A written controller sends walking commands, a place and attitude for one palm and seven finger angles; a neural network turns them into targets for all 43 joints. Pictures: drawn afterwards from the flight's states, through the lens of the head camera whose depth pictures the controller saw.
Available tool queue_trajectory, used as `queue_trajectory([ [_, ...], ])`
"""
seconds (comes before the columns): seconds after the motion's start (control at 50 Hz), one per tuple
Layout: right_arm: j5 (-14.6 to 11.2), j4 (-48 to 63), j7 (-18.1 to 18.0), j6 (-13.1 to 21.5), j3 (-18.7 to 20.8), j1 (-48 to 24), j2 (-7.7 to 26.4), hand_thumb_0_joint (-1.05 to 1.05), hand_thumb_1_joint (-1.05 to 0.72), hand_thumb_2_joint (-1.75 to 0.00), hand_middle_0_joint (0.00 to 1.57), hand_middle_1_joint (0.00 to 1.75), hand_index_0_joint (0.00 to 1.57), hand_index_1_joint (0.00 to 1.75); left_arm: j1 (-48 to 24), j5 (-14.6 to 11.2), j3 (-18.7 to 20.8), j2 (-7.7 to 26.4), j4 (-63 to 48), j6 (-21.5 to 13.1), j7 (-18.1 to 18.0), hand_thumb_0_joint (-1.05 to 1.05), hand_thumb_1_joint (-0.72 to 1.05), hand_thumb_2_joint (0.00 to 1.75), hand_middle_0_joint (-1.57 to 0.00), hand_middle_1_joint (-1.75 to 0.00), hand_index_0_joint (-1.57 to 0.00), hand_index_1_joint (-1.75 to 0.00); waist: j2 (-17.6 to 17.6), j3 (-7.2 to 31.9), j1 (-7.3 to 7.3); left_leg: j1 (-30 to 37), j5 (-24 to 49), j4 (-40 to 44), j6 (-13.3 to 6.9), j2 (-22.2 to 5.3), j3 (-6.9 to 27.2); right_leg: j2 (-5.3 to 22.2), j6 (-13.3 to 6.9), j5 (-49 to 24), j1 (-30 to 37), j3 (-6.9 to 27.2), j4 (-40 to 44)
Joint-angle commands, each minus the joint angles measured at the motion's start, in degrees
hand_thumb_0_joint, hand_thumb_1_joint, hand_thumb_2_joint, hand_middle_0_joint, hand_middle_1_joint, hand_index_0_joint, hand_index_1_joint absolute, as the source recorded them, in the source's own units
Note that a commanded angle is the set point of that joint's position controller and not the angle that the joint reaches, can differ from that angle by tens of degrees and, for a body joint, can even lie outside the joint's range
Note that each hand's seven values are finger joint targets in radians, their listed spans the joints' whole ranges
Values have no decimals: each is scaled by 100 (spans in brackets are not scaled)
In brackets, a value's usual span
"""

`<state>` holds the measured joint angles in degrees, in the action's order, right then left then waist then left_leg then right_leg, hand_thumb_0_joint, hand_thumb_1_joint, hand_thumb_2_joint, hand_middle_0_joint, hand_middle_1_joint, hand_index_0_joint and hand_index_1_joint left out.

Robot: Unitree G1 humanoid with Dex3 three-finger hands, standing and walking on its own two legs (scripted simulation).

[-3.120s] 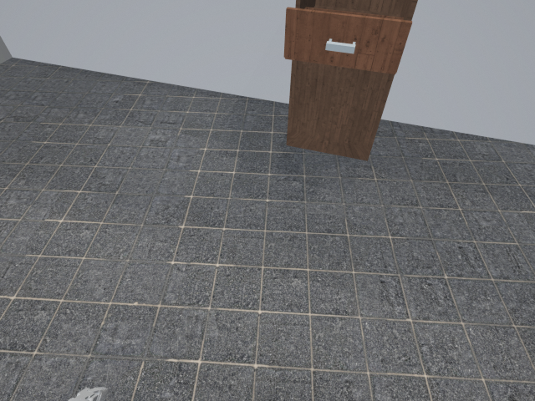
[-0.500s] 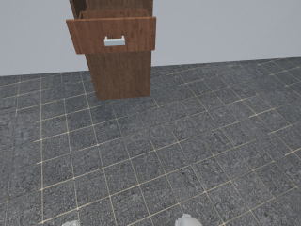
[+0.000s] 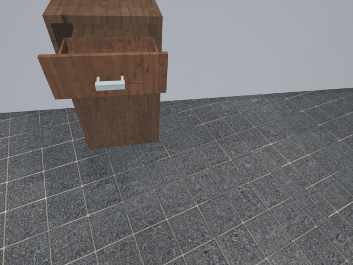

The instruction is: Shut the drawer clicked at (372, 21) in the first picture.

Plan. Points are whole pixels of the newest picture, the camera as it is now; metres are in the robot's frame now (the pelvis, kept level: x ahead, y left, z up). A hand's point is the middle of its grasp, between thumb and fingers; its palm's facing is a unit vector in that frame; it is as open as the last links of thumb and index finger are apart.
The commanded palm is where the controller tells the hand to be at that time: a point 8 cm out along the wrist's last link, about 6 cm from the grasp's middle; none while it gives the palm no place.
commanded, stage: walk to a spot facing it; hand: left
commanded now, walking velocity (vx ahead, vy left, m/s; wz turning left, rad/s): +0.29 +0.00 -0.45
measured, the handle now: (110, 82) +0.72 +0.31 +0.00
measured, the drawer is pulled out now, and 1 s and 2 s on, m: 0.28 0.28 0.28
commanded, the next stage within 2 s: turn to face it in 0.32 s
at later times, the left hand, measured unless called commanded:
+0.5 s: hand (126, 212) +0.29 +0.16 -0.16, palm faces -0.24 -0.95 -0.19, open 7.4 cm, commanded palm none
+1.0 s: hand (108, 218) +0.28 +0.22 -0.18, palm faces +0.06 -0.98 -0.19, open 7.3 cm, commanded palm none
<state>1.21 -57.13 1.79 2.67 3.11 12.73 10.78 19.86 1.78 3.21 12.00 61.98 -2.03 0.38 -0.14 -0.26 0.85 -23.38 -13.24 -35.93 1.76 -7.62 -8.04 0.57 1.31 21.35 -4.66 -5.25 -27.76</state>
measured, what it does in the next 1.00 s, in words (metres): walks ahead: right foot, then left foot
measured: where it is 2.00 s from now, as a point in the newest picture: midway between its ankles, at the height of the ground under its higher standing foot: outside the picture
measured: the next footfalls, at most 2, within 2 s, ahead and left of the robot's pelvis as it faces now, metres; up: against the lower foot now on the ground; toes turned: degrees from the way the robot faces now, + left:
right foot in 0.54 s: +0.27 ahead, -0.13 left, +0.00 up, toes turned -21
left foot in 0.92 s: +0.26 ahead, +0.11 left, +0.00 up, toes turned +8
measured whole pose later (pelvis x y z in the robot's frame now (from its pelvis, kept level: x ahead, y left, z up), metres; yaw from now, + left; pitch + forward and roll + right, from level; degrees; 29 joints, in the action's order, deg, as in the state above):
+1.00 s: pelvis +0.19 +0.02 -0.01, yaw +1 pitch +0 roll -2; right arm 1.6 -53.3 0.4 -1.4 3.3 13.0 11.3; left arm 9.7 1.5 4.2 12.6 54.4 3.6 -1.2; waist -2.5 -2.3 -1.1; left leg -20.8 -19.9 -40.6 -3.2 -3.1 -6.5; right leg 6.7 2.6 27.6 -25.3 -10.2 -53.2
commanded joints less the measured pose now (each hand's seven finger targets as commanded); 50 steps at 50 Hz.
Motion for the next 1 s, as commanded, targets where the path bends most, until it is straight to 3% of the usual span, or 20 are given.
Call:
queue_trajectory([
  [0.0,133,-303,-188,147,310,2245,1504,0,-90,-90,20,30,20,30,-171,-102,60,113,-620,-85,41,0,90,90,-20,-30,-20,-30,2421,130,-848,2828,-1670,2459,-741,-1975,3083,-252,-308,1181,-3087,-79,-3230],
  [0.02,109,-332,-266,115,231,1953,1271,0,-90,-90,20,30,20,30,-371,-51,97,329,-619,-55,-11,0,90,90,-20,-30,-20,-30,2125,50,-781,2427,-2263,2791,-701,-2076,3386,19,-393,893,-3307,548,-4169],
  [0.06,47,-54,-300,170,74,1075,724,0,-90,-90,20,30,20,30,-542,-28,143,333,-535,-46,90,0,90,90,-20,-30,-20,-30,835,-581,-408,1584,-1635,2730,-664,-1754,2327,482,-383,-158,-3447,652,-4547],
  [0.12,3,-63,-350,297,-10,825,446,0,-90,-90,20,30,20,30,-23,0,164,42,-309,134,108,0,90,90,-20,-30,-20,-30,667,-287,-47,1462,774,2453,-357,-1254,591,539,-173,-812,-2929,568,-4375],
  [0.2,-29,-154,-390,279,0,992,381,0,-90,-90,20,30,20,30,-152,-2,200,-85,-448,285,96,0,90,90,-20,-30,-20,-30,530,-267,1,1799,2841,2164,-513,-1202,-159,528,4,-948,-3203,327,-4085],
  [0.38,28,-266,-383,34,115,1184,460,0,-90,-90,20,30,20,30,-1348,-30,178,-133,-973,352,119,0,90,90,-20,-30,-20,-30,853,-472,-310,2399,3447,1598,-825,-1365,-811,442,-15,-808,-3130,-181,-2012],
  [0.44,46,-356,-376,-14,108,1292,469,0,-90,-90,20,30,20,30,-1277,2,103,-156,-971,228,33,0,90,90,-20,-30,-20,-30,842,-246,-318,2344,4190,1026,-818,-1353,-670,179,-236,-676,-2204,-283,-1227],
  [0.48,-29,-403,-350,-28,67,1164,441,0,-90,-90,20,30,20,30,-362,31,105,28,-676,111,-54,0,90,90,-20,-30,-20,-30,458,228,132,1906,4047,-5,-563,-1058,-706,79,-261,-1737,-724,-370,-242],
  [0.5,-79,-401,-311,-18,22,1276,229,0,-90,-90,20,30,20,30,213,55,162,443,-463,-2,-135,0,90,90,-20,-30,-20,-30,-306,864,344,1012,2442,-1169,-277,-629,-767,940,-462,-3909,660,428,-143],
  [0.52,-139,-322,-299,-29,-47,1398,-96,0,-90,-90,20,30,20,30,594,-19,207,851,-288,-78,-179,0,90,90,-20,-30,-20,-30,-1169,1440,329,51,-1852,-2387,-35,194,-467,2299,-1193,-6802,1560,1723,-209],
  [0.54,-154,-289,-354,-124,-57,1289,-96,0,-90,-90,20,30,20,30,422,-105,122,884,-303,-74,-196,0,90,90,-20,-30,-20,-30,-727,1463,265,104,-2413,-2853,-72,225,394,2448,-1505,-6890,1132,1460,8],
  [0.56,-147,-256,-355,-224,-54,1236,-159,0,-90,-90,20,30,20,30,-35,-91,121,804,-428,-53,-232,0,90,90,-20,-30,-20,-30,-1176,1259,143,42,-2287,-3127,-72,227,655,2410,-1461,-5748,636,1506,335],
  [0.6,-79,-317,-340,-359,-24,947,-45,0,-90,-90,20,30,20,30,-833,-78,43,523,-636,38,-285,0,90,90,-20,-30,-20,-30,-638,258,-34,-29,-1806,-3265,-17,86,737,2203,-1258,-3936,-631,1037,816],
  [0.68,-38,-262,-240,-529,7,1089,-85,0,-90,-90,20,30,20,30,-1280,-41,89,529,-859,123,-308,0,90,90,-20,-30,-20,-30,-619,2,-296,155,-1317,-2765,51,125,496,1998,-956,-2036,-1414,170,1169],
  [0.78,-16,195,-145,-502,53,507,-1,0,-90,-90,20,30,20,30,-1096,13,221,690,-958,215,-303,0,90,90,-20,-30,-20,-30,-691,-30,-100,52,-1382,-1585,40,139,233,2142,-893,-1127,-1146,-7,1036],
  [0.86,4,391,-121,-474,105,601,202,0,-90,-90,20,30,20,30,-1095,-22,259,749,-1055,301,-260,0,90,90,-20,-30,-20,-30,-474,49,-247,773,-632,-160,-24,260,67,2023,-544,-713,-1404,-402,281],
  [0.88,23,398,-108,-438,150,818,424,0,-90,-90,20,30,20,30,-1101,-79,236,653,-1152,353,-237,0,90,90,-20,-30,-20,-30,205,56,-371,1158,-268,758,-116,127,415,1763,-288,-305,-1815,-589,-457],
  [0.9,73,489,-131,-391,261,946,1010,0,-90,-90,20,30,20,30,-1030,-125,204,329,-1330,398,-182,0,90,90,-20,-30,-20,-30,1853,-69,-428,1288,315,1727,-684,-1098,2430,950,187,828,-2778,-862,-1746],
  [0.92,113,573,-180,-377,332,1046,1430,0,-90,-90,20,30,20,30,-1456,-90,145,267,-1593,389,-145,0,90,90,-20,-30,-20,-30,1943,-140,-607,962,818,2258,-1357,-1872,3485,554,236,1530,-3080,-334,-2986],
  [0.98,56,660,-303,-279,223,292,1139,0,-90,-90,20,30,20,30,-1308,-40,212,396,-1339,365,-113,0,90,90,-20,-30,-20,-30,1066,74,-248,1169,1008,1956,-1122,-1151,2531,576,216,415,-3263,478,-4037],
])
